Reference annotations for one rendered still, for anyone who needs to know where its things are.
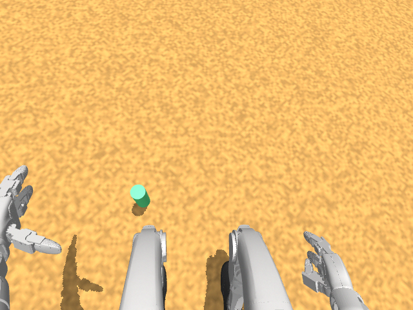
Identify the right robot arm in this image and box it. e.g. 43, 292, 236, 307
330, 288, 370, 310

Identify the can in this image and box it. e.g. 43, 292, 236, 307
130, 185, 150, 207

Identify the left robot hand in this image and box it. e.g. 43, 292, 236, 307
0, 165, 62, 254

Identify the right robot foot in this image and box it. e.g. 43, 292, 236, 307
221, 261, 242, 310

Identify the right robot hand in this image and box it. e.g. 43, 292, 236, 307
302, 231, 354, 297

